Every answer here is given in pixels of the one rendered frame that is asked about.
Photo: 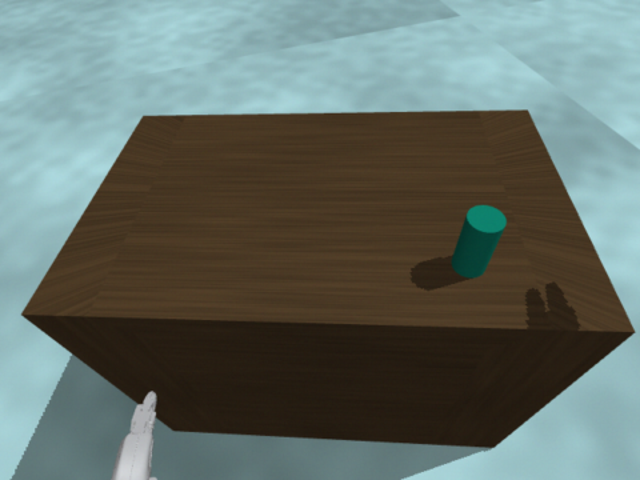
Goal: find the can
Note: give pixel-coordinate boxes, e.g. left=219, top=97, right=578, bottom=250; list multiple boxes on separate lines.
left=451, top=205, right=507, bottom=278

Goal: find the left robot hand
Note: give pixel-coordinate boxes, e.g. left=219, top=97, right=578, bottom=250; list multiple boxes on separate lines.
left=111, top=391, right=157, bottom=480

